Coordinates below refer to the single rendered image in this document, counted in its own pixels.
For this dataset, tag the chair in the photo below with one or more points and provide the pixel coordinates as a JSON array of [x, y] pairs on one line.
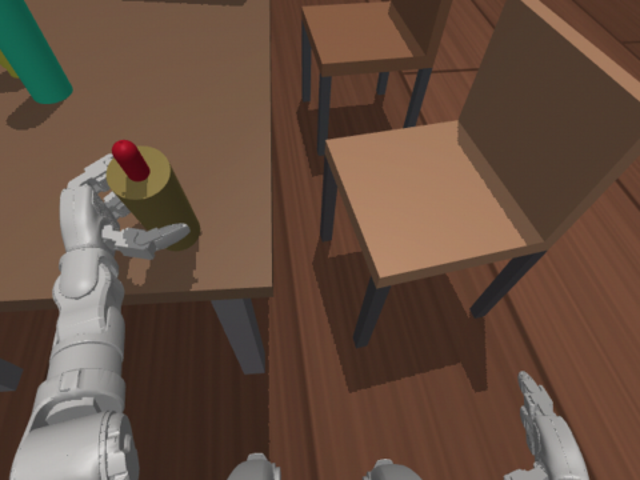
[[376, 37], [549, 124]]

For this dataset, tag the table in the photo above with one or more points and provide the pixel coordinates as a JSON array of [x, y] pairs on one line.
[[190, 78]]

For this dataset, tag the right robot hand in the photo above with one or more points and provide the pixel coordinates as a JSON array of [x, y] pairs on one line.
[[548, 436]]

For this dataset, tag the left robot hand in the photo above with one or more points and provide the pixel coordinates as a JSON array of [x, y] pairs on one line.
[[87, 221]]

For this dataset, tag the left robot arm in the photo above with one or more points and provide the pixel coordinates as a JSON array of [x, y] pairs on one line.
[[77, 429]]

